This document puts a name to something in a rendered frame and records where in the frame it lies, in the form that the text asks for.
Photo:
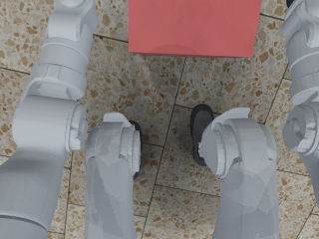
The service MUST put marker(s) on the robot left thigh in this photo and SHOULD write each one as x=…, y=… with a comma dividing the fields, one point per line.
x=109, y=208

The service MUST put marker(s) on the carton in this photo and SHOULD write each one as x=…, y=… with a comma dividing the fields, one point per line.
x=193, y=28

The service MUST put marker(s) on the left robot upper arm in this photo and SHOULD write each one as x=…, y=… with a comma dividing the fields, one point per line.
x=46, y=130

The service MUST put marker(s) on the left robot forearm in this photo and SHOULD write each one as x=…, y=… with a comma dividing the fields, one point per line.
x=65, y=53

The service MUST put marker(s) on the right robot foot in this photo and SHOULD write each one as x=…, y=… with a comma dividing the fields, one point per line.
x=201, y=116

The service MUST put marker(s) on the right robot upper arm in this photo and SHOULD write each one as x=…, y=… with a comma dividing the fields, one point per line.
x=301, y=135

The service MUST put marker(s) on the right robot forearm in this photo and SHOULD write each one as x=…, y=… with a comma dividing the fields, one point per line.
x=301, y=31

